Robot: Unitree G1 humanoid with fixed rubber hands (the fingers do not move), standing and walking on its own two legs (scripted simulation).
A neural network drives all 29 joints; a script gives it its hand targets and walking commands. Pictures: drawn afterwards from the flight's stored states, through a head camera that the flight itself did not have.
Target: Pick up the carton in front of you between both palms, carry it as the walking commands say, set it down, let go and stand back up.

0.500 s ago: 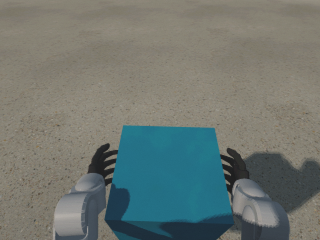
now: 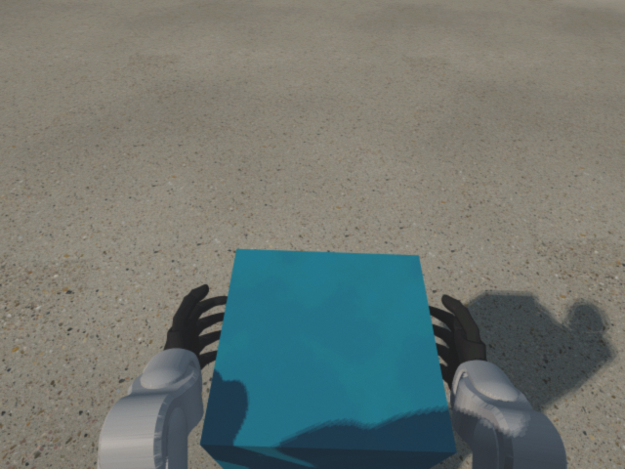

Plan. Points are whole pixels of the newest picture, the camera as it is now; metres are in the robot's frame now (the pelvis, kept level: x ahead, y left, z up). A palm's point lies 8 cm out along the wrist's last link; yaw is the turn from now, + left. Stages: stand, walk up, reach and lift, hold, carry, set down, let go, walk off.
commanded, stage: carry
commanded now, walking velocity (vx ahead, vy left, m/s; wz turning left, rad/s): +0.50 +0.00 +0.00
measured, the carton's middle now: (321, 377) +0.25 +0.00 +0.02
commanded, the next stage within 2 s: none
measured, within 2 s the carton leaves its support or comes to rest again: neither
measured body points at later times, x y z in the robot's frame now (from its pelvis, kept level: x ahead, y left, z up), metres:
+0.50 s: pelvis +0.30 -0.02 +0.00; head +0.31 -0.03 +0.45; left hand +0.57 +0.13 +0.10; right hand +0.56 -0.17 +0.10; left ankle +0.43 +0.09 -0.72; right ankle +0.21 -0.10 -0.74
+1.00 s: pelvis +0.42 -0.02 -0.01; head +0.41 -0.02 +0.44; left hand +0.69 +0.13 +0.08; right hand +0.68 -0.17 +0.08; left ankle +0.44 +0.08 -0.74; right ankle +0.30 -0.12 -0.73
